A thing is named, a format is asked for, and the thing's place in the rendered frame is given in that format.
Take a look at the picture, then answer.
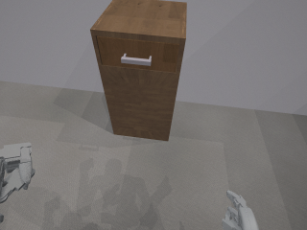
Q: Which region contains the cabinet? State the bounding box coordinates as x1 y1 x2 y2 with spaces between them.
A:
90 0 187 142

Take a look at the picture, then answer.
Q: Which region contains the robot left hand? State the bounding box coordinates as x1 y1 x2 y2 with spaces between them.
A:
0 142 35 204

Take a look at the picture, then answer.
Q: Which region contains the drawer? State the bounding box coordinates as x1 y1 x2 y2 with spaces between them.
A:
97 36 179 73

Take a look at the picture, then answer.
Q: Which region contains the robot right hand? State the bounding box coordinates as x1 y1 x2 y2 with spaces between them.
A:
222 190 259 230

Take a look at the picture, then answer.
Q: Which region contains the handle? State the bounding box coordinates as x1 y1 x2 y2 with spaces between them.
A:
121 54 152 66

